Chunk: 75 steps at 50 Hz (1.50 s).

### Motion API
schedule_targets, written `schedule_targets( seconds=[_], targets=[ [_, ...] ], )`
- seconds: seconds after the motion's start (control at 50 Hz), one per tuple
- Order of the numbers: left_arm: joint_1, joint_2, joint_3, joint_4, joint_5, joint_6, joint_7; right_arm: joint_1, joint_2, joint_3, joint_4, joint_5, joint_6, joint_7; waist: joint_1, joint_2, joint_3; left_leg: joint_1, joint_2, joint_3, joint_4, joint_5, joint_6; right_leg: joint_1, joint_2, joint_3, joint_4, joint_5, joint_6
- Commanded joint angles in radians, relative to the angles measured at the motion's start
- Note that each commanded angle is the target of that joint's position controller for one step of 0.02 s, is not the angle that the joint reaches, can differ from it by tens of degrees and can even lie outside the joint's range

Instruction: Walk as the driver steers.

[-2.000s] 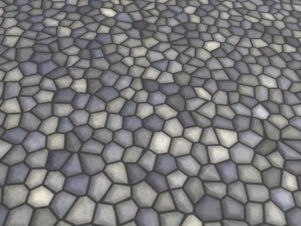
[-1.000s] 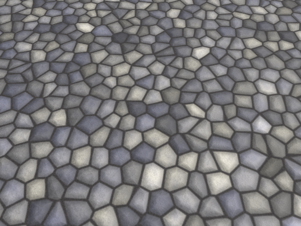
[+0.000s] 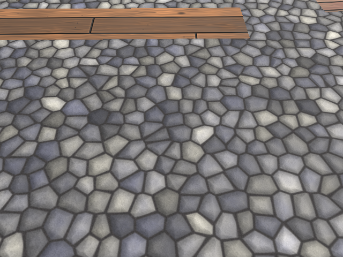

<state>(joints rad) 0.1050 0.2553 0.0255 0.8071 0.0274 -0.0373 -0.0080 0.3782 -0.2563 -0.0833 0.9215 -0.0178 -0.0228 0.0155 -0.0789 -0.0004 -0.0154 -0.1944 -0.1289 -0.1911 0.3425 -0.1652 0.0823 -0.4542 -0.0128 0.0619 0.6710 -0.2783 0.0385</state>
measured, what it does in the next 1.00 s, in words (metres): walks ahead: right foot, then left foot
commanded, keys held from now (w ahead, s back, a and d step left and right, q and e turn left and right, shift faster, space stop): w+q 0.22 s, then w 0.30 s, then w+e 0.48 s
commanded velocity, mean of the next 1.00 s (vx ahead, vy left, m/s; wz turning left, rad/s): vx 0.49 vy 0.00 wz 0.08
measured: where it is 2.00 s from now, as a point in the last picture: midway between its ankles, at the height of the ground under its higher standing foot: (167, 142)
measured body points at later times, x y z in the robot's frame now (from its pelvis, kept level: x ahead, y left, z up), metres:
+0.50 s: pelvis +0.21 -0.02 -0.01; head +0.25 -0.02 +0.44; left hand +0.08 +0.21 -0.14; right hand +0.48 -0.17 -0.12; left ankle +0.32 +0.11 -0.72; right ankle +0.09 -0.14 -0.75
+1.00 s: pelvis +0.47 +0.05 -0.01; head +0.50 +0.05 +0.43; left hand +0.62 +0.29 -0.13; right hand +0.45 -0.20 -0.16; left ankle +0.33 +0.10 -0.75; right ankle +0.64 -0.05 -0.71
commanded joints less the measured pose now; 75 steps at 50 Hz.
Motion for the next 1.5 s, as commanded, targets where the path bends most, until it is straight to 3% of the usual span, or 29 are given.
schedule_targets(
  seconds=[0.02, 0.06, 0.08, 0.1, 0.12, 0.16, 0.2, 0.3, 0.46, 0.5, 0.54, 0.56, 0.58, 0.6, 0.62, 0.64, 0.68, 0.76, 0.86, 0.96, 1.06, 1.08, 1.1, 1.12, 1.14, 1.18, 1.26, 1.36, 1.5],
  targets=[
    [-0.032, 0.077, 0.014, -0.086, -0.014, -0.03, 0.007, -0.039, -0.171, -0.045, -0.077, -0.008, -0.009, 0.0, 0.05, 0.114, 0.027, -0.106, 0.224, -0.306, -0.103, -0.294, 0.143, 0.111, 0.043, -0.024, -0.11, -0.026, -0.015],
    [0.107, 0.089, 0.022, -0.05, -0.018, -0.047, 0.024, -0.093, -0.152, -0.043, -0.104, -0.007, -0.008, -0.004, 0.136, 0.059, 0.02, -0.277, 0.149, -0.273, 0.014, -0.32, 0.083, 0.393, 0.044, -0.018, -0.276, 0.039, -0.032],
    [0.202, 0.161, 0.04, -0.035, -0.006, -0.056, 0.041, -0.097, -0.099, -0.03, -0.122, 0.004, -0.018, -0.006, 0.176, -0.047, -0.017, -0.407, 0.087, -0.182, 0.181, -0.387, 0.035, 0.553, -0.101, 0.114, -0.347, -0.079, -0.057],
    [0.271, 0.276, 0.063, -0.044, 0.015, -0.051, 0.054, -0.093, -0.008, -0.004, -0.165, 0.027, -0.031, -0.002, 0.185, -0.256, -0.095, -0.536, -0.033, 0.023, 0.475, -0.433, -0.01, 0.655, -0.374, 0.486, -0.497, -0.413, -0.127],
    [0.232, 0.29, 0.076, -0.039, 0.022, -0.039, 0.056, -0.078, -0.079, -0.011, -0.161, 0.001, -0.03, -0.003, 0.139, -0.188, -0.026, -0.606, 0.034, 0.075, 0.618, -0.376, -0.01, 0.546, -0.433, 0.636, -0.545, -0.527, -0.188],
    [0.152, 0.141, 0.043, -0.059, 0.002, -0.044, 0.038, -0.088, -0.106, -0.018, -0.138, -0.019, -0.023, 0.017, 0.094, -0.066, 0.08, -0.578, 0.12, 0.071, 0.683, -0.213, -0.018, 0.428, -0.32, 0.416, -0.533, -0.35, -0.173],
    [0.152, 0.105, 0.032, -0.057, -0.001, -0.056, 0.034, -0.09, -0.09, -0.016, -0.129, -0.026, -0.008, 0.036, 0.088, -0.114, 0.073, -0.546, 0.141, 0.112, 0.73, -0.113, -0.044, 0.412, -0.233, 0.209, -0.539, -0.074, -0.141],
    [0.288, 0.085, 0.03, 0.008, -0.006, -0.077, 0.012, -0.192, -0.059, 0.001, -0.171, -0.025, 0.006, 0.048, 0.103, -0.105, 0.042, -0.589, 0.131, 0.112, 0.746, -0.006, -0.061, 0.459, -0.199, 0.036, -0.495, 0.382, -0.155],
    [0.403, 0.107, 0.029, 0.106, -0.01, -0.065, 0.015, -0.461, -0.017, 0.052, -0.254, -0.022, -0.006, 0.054, 0.147, -0.119, 0.098, -0.425, 0.125, 0.285, 0.286, 0.05, -0.025, 0.499, -0.208, -0.066, -0.484, 0.62, -0.177],
    [0.412, 0.124, 0.03, 0.132, -0.01, -0.057, 0.019, -0.428, -0.032, 0.051, -0.243, -0.023, -0.012, 0.041, 0.114, -0.13, 0.077, -0.318, 0.092, 0.308, 0.229, -0.009, 0.02, 0.533, -0.225, -0.082, -0.399, 0.861, -0.178],
    [0.418, 0.136, 0.028, 0.153, -0.019, -0.047, 0.022, -0.232, -0.07, 0.035, -0.174, -0.029, -0.026, 0.019, 0.02, -0.115, -0.034, -0.043, 0.045, 0.311, 0.137, 0.005, 0.073, 0.517, -0.21, -0.1, -0.161, 1.043, -0.163],
    [0.402, 0.128, 0.022, 0.146, -0.029, -0.046, 0.021, -0.066, -0.113, 0.018, -0.122, -0.043, -0.039, 0.004, -0.053, -0.096, -0.125, 0.226, 0.117, 0.238, 0.116, 0.042, 0.105, 0.36, -0.183, -0.111, 0.031, 0.865, -0.15],
    [0.41, 0.041, -0.001, 0.09, -0.043, -0.049, 0.011, 0.079, -0.214, -0.006, -0.102, -0.066, -0.043, -0.014, -0.079, 0.076, -0.277, 0.539, 0.427, -0.106, 0.111, -0.045, 0.172, 0.065, -0.1, -0.151, 0.367, 0.343, -0.123],
    [0.479, 0.049, 0.012, 0.101, -0.049, -0.041, 0.017, 0.068, -0.236, -0.016, -0.105, -0.031, -0.03, -0.015, -0.039, 0.169, -0.364, 0.592, 0.612, -0.463, 0.0, 0.018, 0.258, -0.124, 0.048, -0.09, 0.636, -0.251, -0.112],
    [0.385, 0.123, 0.037, 0.093, -0.028, -0.033, 0.022, -0.012, -0.189, -0.008, -0.11, -0.002, -0.024, -0.014, -0.024, 0.045, -0.207, 0.448, 0.546, -0.311, -0.023, 0.005, 0.227, -0.185, -0.012, -0.001, 0.65, -0.167, -0.123],
    [0.334, 0.088, 0.032, 0.08, -0.029, -0.038, 0.015, -0.09, -0.123, 0.011, -0.11, 0.0, -0.031, -0.013, 0.012, 0.056, -0.063, 0.291, 0.494, -0.17, -0.074, 0.035, 0.191, -0.185, -0.046, -0.002, 0.597, -0.099, -0.126],
    [0.335, 0.051, 0.033, 0.102, -0.009, -0.018, 0.007, -0.146, -0.047, 0.031, -0.097, -0.001, -0.051, -0.014, 0.071, 0.064, 0.052, 0.099, 0.398, 0.008, -0.15, 0.094, 0.105, -0.103, -0.083, -0.01, 0.487, -0.038, -0.115],
    [0.315, 0.011, 0.039, 0.1, 0.002, 0.018, -0.02, -0.102, -0.053, 0.029, -0.058, 0.006, -0.087, -0.017, 0.112, 0.074, 0.08, 0.053, 0.36, 0.165, -0.207, 0.231, 0.079, -0.123, -0.081, -0.028, 0.457, 0.058, -0.099],
    [0.107, -0.006, 0.032, 0.022, -0.001, 0.015, -0.038, -0.048, -0.04, 0.035, -0.024, 0.002, -0.092, -0.025, 0.09, 0.075, 0.125, 0.074, 0.323, 0.312, -0.213, 0.338, 0.059, -0.214, -0.08, -0.073, 0.247, 0.257, -0.088],
    [-0.059, -0.01, 0.015, -0.047, 0.004, 0.013, -0.053, 0.038, -0.084, 0.029, 0.017, 0.002, -0.085, -0.042, 0.049, 0.057, 0.136, 0.199, 0.364, 0.379, -0.178, 0.501, 0.041, -0.158, -0.041, -0.174, 0.003, 0.288, -0.128],
    [0.119, 0.058, 0.045, -0.013, 0.012, 0.013, -0.039, 0.026, -0.151, 0.013, 0.02, -0.011, -0.049, -0.058, 0.148, 0.099, -0.01, 0.307, 0.395, 0.435, 0.244, 0.988, 0.027, 0.102, 0.097, -0.228, -0.066, 0.038, -0.235],
    [0.256, 0.093, 0.064, 0.03, 0.019, 0.005, -0.03, 0.017, -0.158, 0.012, 0.01, -0.008, -0.042, -0.054, 0.212, 0.065, -0.083, 0.214, 0.378, 0.447, 0.468, 0.843, 0.011, 0.297, 0.113, -0.195, -0.152, 0.05, -0.269],
    [0.368, 0.19, 0.096, 0.05, 0.027, 0.004, -0.013, 0.029, -0.118, 0.021, -0.024, -0.008, -0.044, -0.046, 0.245, -0.052, -0.176, -0.006, 0.33, 0.451, 0.789, 0.405, -0.016, 0.527, -0.089, 0.073, -0.188, -0.04, -0.331],
    [0.303, 0.277, 0.116, 0.023, 0.006, 0.015, -0.01, 0.036, -0.047, 0.029, -0.1, 0.011, -0.053, -0.024, 0.165, -0.27, -0.244, -0.436, 0.079, 0.335, 1.142, -0.389, -0.074, 0.76, -0.34, 0.671, -0.336, -0.009, -0.511],
    [0.302, 0.246, 0.111, 0.023, -0.018, 0.025, -0.006, -0.092, -0.117, 0.02, -0.122, -0.004, -0.066, -0.02, 0.203, -0.063, -0.183, -0.553, 0.137, 0.155, 1.144, -0.305, -0.062, 0.723, -0.318, 0.616, -0.393, 0.022, -0.48],
    [0.214, 0.157, 0.087, 0.031, -0.018, 0.019, 0.004, -0.11, -0.098, 0.026, -0.129, 0.009, -0.086, -0.017, 0.117, 0.047, 0.011, -0.506, 0.218, 0.157, 0.967, -0.162, -0.059, 0.468, -0.254, 0.39, -0.423, 0.223, -0.393],
    [0.177, 0.13, 0.072, 0.027, -0.031, -0.019, 0.005, -0.074, -0.067, 0.03, -0.129, -0.034, -0.019, -0.01, 0.044, 0.018, 0.016, -0.361, 0.242, 0.171, 0.799, -0.139, -0.109, 0.295, -0.124, 0.21, -0.449, 0.447, -0.34],
    [0.274, 0.147, 0.073, 0.045, -0.029, -0.025, 0.003, -0.245, -0.065, 0.032, -0.192, -0.027, -0.004, -0.001, 0.098, -0.034, 0.055, -0.474, 0.243, 0.202, 0.57, 0.054, -0.139, 0.332, -0.085, 0.18, -0.486, 0.43, -0.286],
    [0.376, 0.127, 0.05, 0.09, -0.009, -0.041, 0.013, -0.421, -0.058, 0.047, -0.239, -0.008, -0.016, 0.016, 0.177, -0.061, 0.082, -0.498, 0.208, 0.252, 0.322, 0.181, -0.062, 0.538, -0.127, 0.095, -0.492, 0.574, -0.217]
  ],
)
Keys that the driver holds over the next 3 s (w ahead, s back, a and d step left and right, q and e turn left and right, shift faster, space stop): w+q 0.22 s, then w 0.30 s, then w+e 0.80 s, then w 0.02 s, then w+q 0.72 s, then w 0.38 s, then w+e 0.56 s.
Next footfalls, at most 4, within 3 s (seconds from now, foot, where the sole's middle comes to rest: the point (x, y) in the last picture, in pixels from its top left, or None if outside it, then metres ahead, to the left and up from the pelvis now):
0.08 right None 0.13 -0.13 -0.78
0.56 left None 0.37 0.11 -0.78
1.08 right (170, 217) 0.68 -0.02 -0.78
1.64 left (145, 153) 1.02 0.08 -0.78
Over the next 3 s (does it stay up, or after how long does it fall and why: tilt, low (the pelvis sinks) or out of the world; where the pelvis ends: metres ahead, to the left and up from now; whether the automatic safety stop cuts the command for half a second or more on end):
stays up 1.54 0.07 0.00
